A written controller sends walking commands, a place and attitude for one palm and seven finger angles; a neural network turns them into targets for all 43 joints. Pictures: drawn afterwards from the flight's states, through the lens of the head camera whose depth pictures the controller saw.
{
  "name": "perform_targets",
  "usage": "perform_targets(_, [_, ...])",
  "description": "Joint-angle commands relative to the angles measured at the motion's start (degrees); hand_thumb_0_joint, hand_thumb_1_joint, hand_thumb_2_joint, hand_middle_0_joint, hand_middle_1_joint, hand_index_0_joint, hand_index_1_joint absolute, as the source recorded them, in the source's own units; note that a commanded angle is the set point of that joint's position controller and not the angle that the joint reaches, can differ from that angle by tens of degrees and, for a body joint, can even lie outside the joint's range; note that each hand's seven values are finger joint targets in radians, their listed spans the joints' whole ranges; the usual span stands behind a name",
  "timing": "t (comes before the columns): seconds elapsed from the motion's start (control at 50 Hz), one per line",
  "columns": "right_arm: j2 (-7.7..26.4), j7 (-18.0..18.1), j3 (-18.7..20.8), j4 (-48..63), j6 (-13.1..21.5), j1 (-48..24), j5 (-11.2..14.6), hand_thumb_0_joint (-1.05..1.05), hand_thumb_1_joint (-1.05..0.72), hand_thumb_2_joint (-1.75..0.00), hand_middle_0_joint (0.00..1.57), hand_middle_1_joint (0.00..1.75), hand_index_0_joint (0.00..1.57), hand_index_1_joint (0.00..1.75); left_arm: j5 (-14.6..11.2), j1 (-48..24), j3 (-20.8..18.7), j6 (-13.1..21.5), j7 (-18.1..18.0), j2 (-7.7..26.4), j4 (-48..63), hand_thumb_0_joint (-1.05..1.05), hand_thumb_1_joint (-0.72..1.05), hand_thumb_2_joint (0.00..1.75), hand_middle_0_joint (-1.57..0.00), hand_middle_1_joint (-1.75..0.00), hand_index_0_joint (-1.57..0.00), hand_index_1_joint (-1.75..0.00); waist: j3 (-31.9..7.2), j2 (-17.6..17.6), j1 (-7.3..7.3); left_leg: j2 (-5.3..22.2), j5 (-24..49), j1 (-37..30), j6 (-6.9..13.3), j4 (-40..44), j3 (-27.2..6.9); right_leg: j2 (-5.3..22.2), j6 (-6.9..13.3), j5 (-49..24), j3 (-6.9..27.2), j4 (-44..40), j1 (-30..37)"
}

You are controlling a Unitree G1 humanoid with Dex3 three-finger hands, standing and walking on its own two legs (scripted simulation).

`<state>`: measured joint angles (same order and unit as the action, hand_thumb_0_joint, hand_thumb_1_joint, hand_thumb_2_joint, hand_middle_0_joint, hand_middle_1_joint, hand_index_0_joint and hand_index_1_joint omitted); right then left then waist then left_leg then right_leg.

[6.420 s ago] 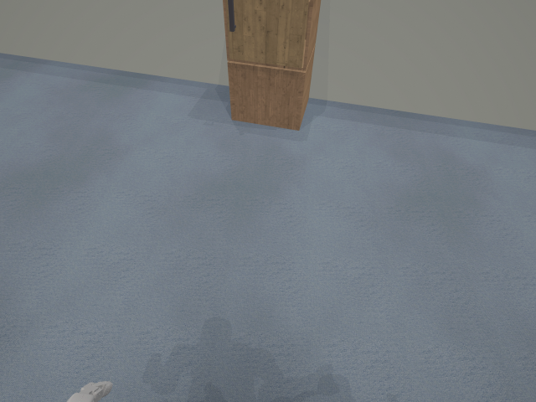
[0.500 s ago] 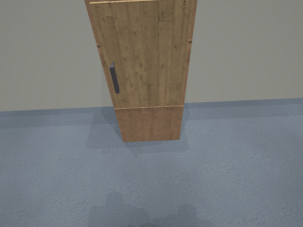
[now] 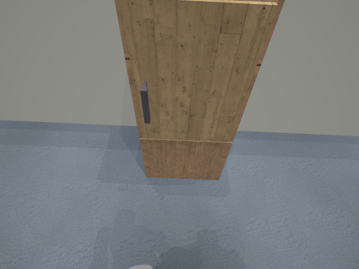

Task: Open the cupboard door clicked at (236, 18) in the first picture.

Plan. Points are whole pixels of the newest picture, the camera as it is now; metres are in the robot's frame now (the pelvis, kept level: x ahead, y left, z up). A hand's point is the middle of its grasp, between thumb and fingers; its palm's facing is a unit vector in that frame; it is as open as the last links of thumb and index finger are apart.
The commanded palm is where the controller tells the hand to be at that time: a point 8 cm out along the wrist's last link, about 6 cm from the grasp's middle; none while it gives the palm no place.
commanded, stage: take the last steps up to it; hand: left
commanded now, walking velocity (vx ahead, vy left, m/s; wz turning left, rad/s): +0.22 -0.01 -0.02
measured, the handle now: (146, 103) +0.66 +0.19 -0.09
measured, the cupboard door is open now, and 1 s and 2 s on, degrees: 0 0 0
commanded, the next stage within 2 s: come to a stop and stand still in 0.22 s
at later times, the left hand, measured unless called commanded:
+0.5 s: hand (131, 249) +0.18 +0.14 -0.15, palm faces +0.03 -0.97 -0.25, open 7.2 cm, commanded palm none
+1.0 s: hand (100, 263) +0.15 +0.22 -0.17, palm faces +0.04 -0.98 -0.19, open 7.4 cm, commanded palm none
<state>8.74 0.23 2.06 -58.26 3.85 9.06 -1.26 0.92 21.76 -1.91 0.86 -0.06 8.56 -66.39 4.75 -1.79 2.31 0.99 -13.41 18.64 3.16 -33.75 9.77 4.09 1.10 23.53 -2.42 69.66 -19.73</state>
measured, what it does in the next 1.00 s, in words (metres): walks ahead: right foot, then left foot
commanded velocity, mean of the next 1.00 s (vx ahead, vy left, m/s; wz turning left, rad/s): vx -0.03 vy -0.03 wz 0.00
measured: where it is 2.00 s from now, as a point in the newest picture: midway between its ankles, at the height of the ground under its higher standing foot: outside the picture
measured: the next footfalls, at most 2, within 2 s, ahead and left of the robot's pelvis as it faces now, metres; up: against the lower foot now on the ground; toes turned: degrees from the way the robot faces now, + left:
right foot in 0.30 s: +0.19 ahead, -0.13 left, +0.00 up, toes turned -7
left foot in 0.74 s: +0.19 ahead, +0.11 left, +0.00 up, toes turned +5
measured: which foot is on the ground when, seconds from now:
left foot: down 0.00-0.30, up 0.32-0.72, down 0.74-1.00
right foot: up 0.00-0.28, down 0.30-0.76, up 0.78-1.00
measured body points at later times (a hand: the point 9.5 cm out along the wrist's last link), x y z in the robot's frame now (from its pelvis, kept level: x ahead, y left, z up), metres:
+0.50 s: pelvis +0.13 -0.04 +0.02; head +0.16 -0.07 +0.46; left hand +0.18 +0.19 -0.13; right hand +0.14 -0.26 -0.16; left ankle +0.13 +0.09 -0.68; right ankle +0.15 -0.13 -0.72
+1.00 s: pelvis +0.12 +0.01 +0.02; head +0.15 +0.05 +0.47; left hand +0.15 +0.27 -0.15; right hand +0.20 -0.22 -0.11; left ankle +0.15 +0.11 -0.72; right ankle +0.05 -0.14 -0.63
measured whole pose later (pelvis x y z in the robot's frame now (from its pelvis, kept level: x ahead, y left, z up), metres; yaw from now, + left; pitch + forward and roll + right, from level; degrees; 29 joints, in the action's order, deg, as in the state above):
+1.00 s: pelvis +0.12 +0.01 +0.02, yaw -1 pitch +1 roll -2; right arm 7.3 2.5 1.6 -56.6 0.0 9.2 -1.3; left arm 1.2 12.4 -4.0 -4.2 -0.7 14.3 -59.6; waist 3.4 -3.1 0.9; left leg 2.7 -10.9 14.5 2.0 -24.8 4.8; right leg 0.1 -3.5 23.0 2.2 62.3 -23.6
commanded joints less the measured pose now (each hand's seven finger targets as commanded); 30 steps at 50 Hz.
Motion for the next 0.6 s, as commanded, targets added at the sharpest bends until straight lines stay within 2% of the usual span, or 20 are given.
perform_targets(0.0, [5.73,0.94,0.78,-0.49,0.56,7.01,0.36,0.00,-0.90,-0.90,0.20,0.30,0.20,0.30,0.73,3.29,-1.00,0.29,0.09,0.87,4.30,0.00,0.90,0.90,-0.20,-0.30,-0.20,-0.30,-1.11,7.44,-0.81,15.41,3.18,0.68,5.36,23.40,-13.31,3.59,-0.81,-4.67,1.14,-3.67,-4.81])
perform_targets(0.04, [5.97,0.81,1.35,-0.13,0.39,6.64,0.24,0.00,-0.90,-0.90,0.20,0.30,0.20,0.30,0.74,2.57,-1.11,-0.38,0.12,0.36,5.28,0.00,0.90,0.90,-0.20,-0.30,-0.20,-0.30,-0.83,7.49,-0.35,14.53,1.99,0.85,6.31,24.28,-11.52,3.73,-1.32,-5.92,0.07,-10.04,-4.91])
perform_targets(0.1, [7.10,0.68,1.76,-0.28,0.02,7.66,0.08,0.00,-0.90,-0.90,0.20,0.30,0.20,0.30,0.77,-1.97,-1.07,-0.42,0.23,0.50,7.56,0.00,0.90,0.90,-0.20,-0.30,-0.20,-0.30,0.28,6.51,-1.19,14.92,-0.03,-0.70,7.28,24.65,-11.23,3.59,-1.73,-7.62,-0.75,-19.36,-4.94])
perform_targets(0.12, [7.41,0.62,1.95,-0.42,-0.18,8.06,0.01,0.00,-0.90,-0.90,0.20,0.30,0.20,0.30,0.76,-3.64,-1.05,-0.35,0.28,0.74,8.38,0.00,0.90,0.90,-0.20,-0.30,-0.20,-0.30,0.62,7.52,-1.66,14.94,-1.39,-1.03,7.39,24.22,-11.36,3.28,-1.81,-7.66,-1.15,-22.50,-4.40])
perform_targets(0.18, [7.74,0.55,2.11,-1.15,-0.77,9.47,-0.19,0.00,-0.90,-0.90,0.20,0.30,0.20,0.30,0.86,-6.47,-1.07,0.18,0.40,1.53,9.59,0.00,0.90,0.90,-0.20,-0.30,-0.20,-0.30,0.32,7.17,-2.35,15.07,-2.08,-2.90,7.26,21.71,-12.07,1.33,-1.69,-7.75,-2.53,-29.56,-1.47])
perform_targets(0.2, [8.00,0.57,2.11,-1.27,-0.94,9.35,-0.15,0.00,-0.90,-0.90,0.20,0.30,0.20,0.30,0.88,-6.10,-1.14,0.40,0.41,1.90,9.59,0.00,0.90,0.90,-0.20,-0.30,-0.20,-0.30,-0.36,6.80,-1.91,14.89,-2.03,-2.80,6.66,19.48,-11.51,0.74,-1.71,-8.75,-2.94,-32.69,1.34])
perform_targets(0.22, [7.75,0.52,2.03,-1.35,-1.15,9.24,-0.08,0.00,-0.90,-0.90,0.20,0.30,0.20,0.30,0.94,-4.52,-1.24,0.64,0.40,2.33,9.02,0.00,0.90,0.90,-0.20,-0.30,-0.20,-0.30,-1.13,5.89,-1.07,13.45,-3.10,-2.11,5.30,16.54,-10.40,-0.48,-1.80,-10.99,-4.27,-36.53,5.30])
perform_targets(0.24, [6.88,0.43,1.77,-1.60,-1.31,9.29,0.05,0.00,-0.90,-0.90,0.20,0.30,0.20,0.30,0.99,-1.75,-1.32,1.06,0.21,3.30,7.94,0.00,0.90,0.90,-0.20,-0.30,-0.20,-0.30,-2.49,3.14,0.12,11.17,-4.74,-1.36,3.40,12.05,-8.61,-0.99,-1.57,-12.46,-4.05,-41.17,10.16])
perform_targets(0.26, [5.12,0.17,1.41,-1.69,-1.20,9.71,0.39,0.00,-0.90,-0.90,0.20,0.30,0.20,0.30,1.14,1.66,-1.77,1.86,-0.15,6.24,6.86,0.00,0.90,0.90,-0.20,-0.30,-0.20,-0.30,-4.31,-3.75,1.62,7.35,-6.70,2.94,0.79,2.54,-5.03,3.37,-0.30,-11.27,2.31,-46.23,16.83])
perform_targets(0.28, [1.51,-0.20,0.68,-0.57,-1.00,10.66,0.65,0.00,-0.90,-0.90,0.20,0.30,0.20,0.30,1.34,4.59,-2.65,2.50,-0.63,11.38,5.97,0.00,0.90,0.90,-0.20,-0.30,-0.20,-0.30,-4.84,-17.76,2.03,0.67,-15.76,13.47,-2.19,-11.03,0.21,15.84,4.46,-13.11,19.11,-52.44,22.96])
perform_targets(0.3, [4.30,-0.01,0.82,0.76,-1.53,8.61,0.40,0.00,-0.90,-0.90,0.20,0.30,0.20,0.30,0.35,7.27,-2.59,2.36,-0.92,13.03,5.99,0.00,0.90,0.90,-0.20,-0.30,-0.20,-0.30,-5.98,-14.84,3.10,1.16,-22.54,14.36,-2.61,-19.76,-3.93,21.11,9.62,-14.41,25.30,-56.70,20.99])
perform_targets(0.32, [4.39,0.20,1.00,-0.06,-1.79,7.84,0.31,0.00,-0.90,-0.90,0.20,0.30,0.20,0.30,0.31,3.16,-2.29,2.58,-1.27,10.97,6.28,0.00,0.90,0.90,-0.20,-0.30,-0.20,-0.30,-4.26,-10.11,1.33,2.78,-18.44,13.27,-2.87,-23.05,-7.50,19.64,10.19,-20.95,21.75,-56.40,16.78])
perform_targets(0.34, [3.42,0.46,0.66,-1.45,-2.13,8.91,0.55,0.00,-0.90,-0.90,0.20,0.30,0.20,0.30,0.22,-1.87,-1.63,2.70,-1.57,9.18,7.22,0.00,0.90,0.90,-0.20,-0.30,-0.20,-0.30,-3.94,-8.08,-0.87,3.85,-15.16,10.15,-3.64,-22.41,-8.80,18.08,9.46,-30.33,17.20,-55.04,13.18])
perform_targets(0.36, [2.47,0.71,0.22,-2.53,-2.66,10.17,0.82,0.00,-0.90,-0.90,0.20,0.30,0.20,0.30,0.28,-5.18,-1.06,2.47,-1.95,7.88,8.18,0.00,0.90,0.90,-0.20,-0.30,-0.20,-0.30,-4.26,-4.43,-2.21,4.53,-13.96,6.58,-4.42,-20.37,-8.99,16.67,9.10,-38.87,13.10,-53.18,11.29])
perform_targets(0.38, [1.45,0.82,-0.14,-3.38,-3.29,10.99,0.97,0.00,-0.90,-0.90,0.20,0.30,0.20,0.30,0.32,-6.78,-0.80,2.26,-2.09,7.38,8.73,0.00,0.90,0.90,-0.20,-0.30,-0.20,-0.30,-4.97,-1.88,-2.87,4.22,-12.47,4.18,-4.87,-18.67,-8.95,14.95,8.43,-46.21,8.71,-51.38,10.10])
perform_targets(0.4, [1.08,0.88,-0.21,-3.72,-3.91,11.52,1.17,0.00,-0.90,-0.90,0.20,0.30,0.20,0.30,0.37,-7.32,-0.92,2.02,-2.24,7.93,8.79,0.00,0.90,0.90,-0.20,-0.30,-0.20,-0.30,-5.84,-1.75,-3.07,3.52,-11.83,2.88,-5.34,-16.96,-8.34,14.39,8.34,-51.50,6.17,-49.97,10.24])
perform_targets(0.42, [0.97,0.91,0.03,-3.51,-4.51,11.13,1.32,0.00,-0.90,-0.90,0.20,0.30,0.20,0.30,0.43,-6.97,-1.23,1.59,-2.42,8.53,8.67,0.00,0.90,0.90,-0.20,-0.30,-0.20,-0.30,-6.40,-1.69,-2.62,2.74,-11.33,2.22,-5.66,-15.63,-7.67,14.17,8.42,-54.05,4.96,-48.89,10.57])
perform_targets(0.48, [2.63,0.88,0.80,-2.03,-6.00,8.72,1.10,0.00,-0.90,-0.90,0.20,0.30,0.20,0.30,0.27,-5.74,-2.03,0.24,-2.70,10.40,8.37,0.00,0.90,0.90,-0.20,-0.30,-0.20,-0.30,-6.60,-3.67,-1.27,1.27,-10.85,4.25,-6.38,-16.68,-7.16,14.77,9.29,-55.39,5.23,-48.20,12.92])
perform_targets(0.52, [3.81,0.88,1.37,-0.64,-6.51,6.61,0.84,0.00,-0.90,-0.90,0.20,0.30,0.20,0.30,0.42,-6.03,-2.56,-0.38,-2.86,10.85,8.52,0.00,0.90,0.90,-0.20,-0.30,-0.20,-0.30,-5.37,-6.24,-0.80,1.14,-11.58,5.80,-6.63,-18.12,-7.97,15.75,10.08,-55.52,6.07,-47.97,12.88])
perform_targets(0.58, [4.18,0.79,1.71,0.84,-6.59,4.72,0.91,0.00,-0.90,-0.90,0.20,0.30,0.20,0.30,0.81,-7.51,-3.11,-1.06,-2.94,11.52,9.44,0.00,0.90,0.90,-0.20,-0.30,-0.20,-0.30,-5.49,-8.01,-0.66,1.04,-12.05,5.16,-6.63,-15.73,-8.34,15.48,10.02,-53.55,5.53,-47.16,12.75])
